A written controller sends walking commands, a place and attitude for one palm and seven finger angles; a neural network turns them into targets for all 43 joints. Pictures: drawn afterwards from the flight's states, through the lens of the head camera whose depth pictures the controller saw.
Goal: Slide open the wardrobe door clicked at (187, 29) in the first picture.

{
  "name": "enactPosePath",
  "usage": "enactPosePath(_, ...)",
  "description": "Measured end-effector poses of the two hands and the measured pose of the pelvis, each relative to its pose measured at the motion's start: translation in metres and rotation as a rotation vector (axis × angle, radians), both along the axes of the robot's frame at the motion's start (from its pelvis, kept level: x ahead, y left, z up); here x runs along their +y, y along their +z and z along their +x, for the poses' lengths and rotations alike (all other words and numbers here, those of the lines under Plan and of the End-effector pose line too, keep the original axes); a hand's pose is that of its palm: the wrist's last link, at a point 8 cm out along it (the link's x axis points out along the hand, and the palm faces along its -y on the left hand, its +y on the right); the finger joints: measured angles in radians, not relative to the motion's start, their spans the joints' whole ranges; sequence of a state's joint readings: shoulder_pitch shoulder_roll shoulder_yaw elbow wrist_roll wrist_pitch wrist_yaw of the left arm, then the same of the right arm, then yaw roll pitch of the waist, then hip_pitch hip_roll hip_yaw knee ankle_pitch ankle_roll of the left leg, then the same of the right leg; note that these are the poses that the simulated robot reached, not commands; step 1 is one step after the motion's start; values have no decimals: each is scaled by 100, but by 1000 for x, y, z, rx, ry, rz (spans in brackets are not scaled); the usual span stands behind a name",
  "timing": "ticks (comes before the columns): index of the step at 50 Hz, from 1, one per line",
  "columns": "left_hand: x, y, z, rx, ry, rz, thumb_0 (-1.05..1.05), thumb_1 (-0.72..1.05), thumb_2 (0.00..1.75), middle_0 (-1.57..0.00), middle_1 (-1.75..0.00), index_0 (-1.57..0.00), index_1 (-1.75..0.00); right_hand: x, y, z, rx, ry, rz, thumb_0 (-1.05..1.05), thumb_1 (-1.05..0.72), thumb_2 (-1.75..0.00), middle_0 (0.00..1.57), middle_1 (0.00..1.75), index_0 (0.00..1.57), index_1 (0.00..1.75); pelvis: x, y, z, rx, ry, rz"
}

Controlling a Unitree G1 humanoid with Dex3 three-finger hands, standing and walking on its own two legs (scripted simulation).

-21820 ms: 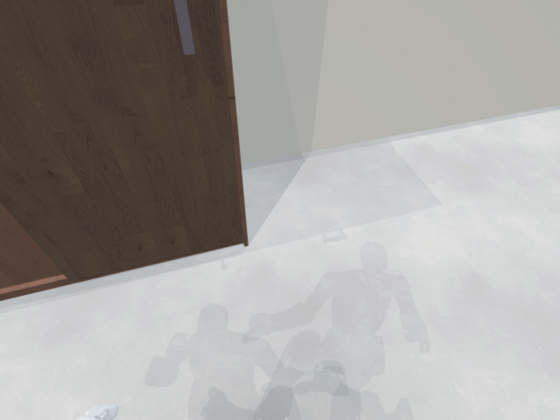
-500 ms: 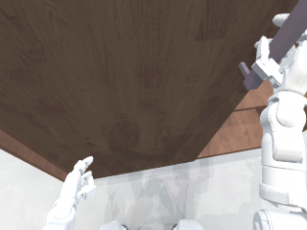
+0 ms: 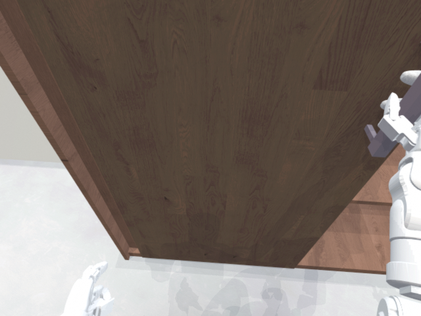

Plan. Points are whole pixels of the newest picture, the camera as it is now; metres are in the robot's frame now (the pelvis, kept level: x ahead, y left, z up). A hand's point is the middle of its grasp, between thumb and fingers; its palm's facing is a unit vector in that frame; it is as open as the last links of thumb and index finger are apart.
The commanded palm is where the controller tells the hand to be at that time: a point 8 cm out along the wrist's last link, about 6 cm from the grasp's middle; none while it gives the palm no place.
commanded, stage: stop walking and hold the door there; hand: right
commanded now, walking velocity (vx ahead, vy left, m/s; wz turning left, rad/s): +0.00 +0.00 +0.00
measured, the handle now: (401, 101) +0.43 -0.27 +0.23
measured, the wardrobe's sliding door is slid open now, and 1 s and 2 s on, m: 0.60 0.60 0.60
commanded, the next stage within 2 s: loosen the grip on the handle in 1.96 s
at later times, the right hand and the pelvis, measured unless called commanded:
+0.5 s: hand (389, 119) +0.39 -0.24 +0.22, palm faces +0.38 +0.92 -0.09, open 6.2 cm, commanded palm +0.36 -0.26 +0.20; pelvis +0.00 -0.02 +0.00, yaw +1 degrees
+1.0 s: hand (390, 121) +0.39 -0.25 +0.21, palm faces +0.28 +0.96 -0.10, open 6.5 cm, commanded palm +0.36 -0.28 +0.20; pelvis -0.01 -0.07 -0.02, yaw -1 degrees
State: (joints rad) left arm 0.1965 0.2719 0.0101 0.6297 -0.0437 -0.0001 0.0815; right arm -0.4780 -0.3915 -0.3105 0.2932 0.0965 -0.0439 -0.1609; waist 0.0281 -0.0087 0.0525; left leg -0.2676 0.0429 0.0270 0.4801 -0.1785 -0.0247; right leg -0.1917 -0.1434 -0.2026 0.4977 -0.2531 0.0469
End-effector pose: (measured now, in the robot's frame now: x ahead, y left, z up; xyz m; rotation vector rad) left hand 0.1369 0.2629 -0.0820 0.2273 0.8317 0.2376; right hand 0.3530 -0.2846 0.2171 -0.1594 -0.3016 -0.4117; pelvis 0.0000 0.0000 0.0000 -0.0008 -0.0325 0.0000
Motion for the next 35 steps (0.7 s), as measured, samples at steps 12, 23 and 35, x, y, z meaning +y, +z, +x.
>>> enactPosePath(12, -13, -21, -48, 96, 42, -26, 1, 90, 90, -20, -30, -20, -30, 0, 1, -1, 20, 8, 12, -5, -71, -74, 45, 140, 27, 136, -9, -1, -10, 6, 11, -7)
enactPosePath(23, -45, -21, -19, 55, -10, -67, 1, 90, 90, -21, -30, -20, -30, -1, 0, -1, 7, 36, 1, -5, -71, -74, 45, 140, 25, 137, -20, -1, -6, 12, 14, -7)
enactPosePath(35, -54, -12, 17, 3, -35, -17, 1, 90, 90, -21, -30, -20, -30, -4, -2, 1, -20, 84, -11, -5, -72, -75, 45, 140, 22, 136, -40, -7, -7, 22, -12, -14)
